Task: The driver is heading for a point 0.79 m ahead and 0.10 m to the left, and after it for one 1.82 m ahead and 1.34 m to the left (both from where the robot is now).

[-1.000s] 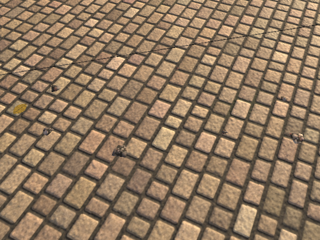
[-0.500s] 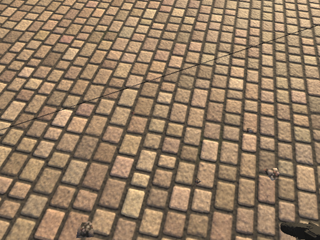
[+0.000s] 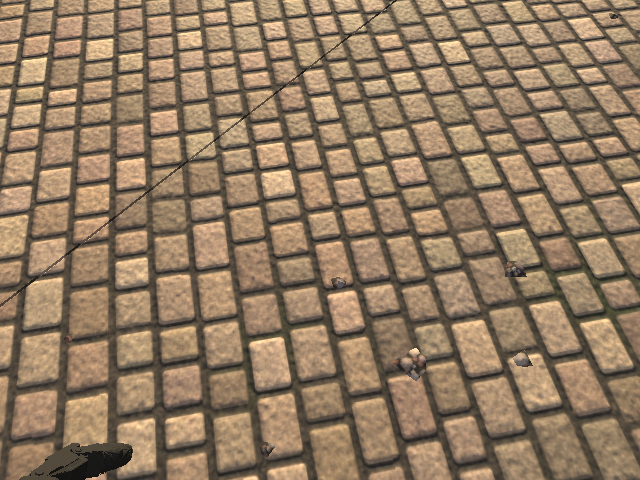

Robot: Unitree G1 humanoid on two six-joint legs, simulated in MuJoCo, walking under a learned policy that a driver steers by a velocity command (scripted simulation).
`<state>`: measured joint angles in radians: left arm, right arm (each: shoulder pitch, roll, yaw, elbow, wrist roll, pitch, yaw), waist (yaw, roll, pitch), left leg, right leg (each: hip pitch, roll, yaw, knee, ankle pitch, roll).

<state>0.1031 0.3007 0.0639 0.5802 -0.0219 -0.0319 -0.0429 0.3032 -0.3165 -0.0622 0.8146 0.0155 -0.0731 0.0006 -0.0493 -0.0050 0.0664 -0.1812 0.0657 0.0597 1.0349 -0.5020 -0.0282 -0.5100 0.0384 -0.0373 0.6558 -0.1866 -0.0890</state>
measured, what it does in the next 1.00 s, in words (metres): walks ahead: left foot, then right foot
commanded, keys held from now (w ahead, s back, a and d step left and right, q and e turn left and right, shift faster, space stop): w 0.96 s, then w+q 0.04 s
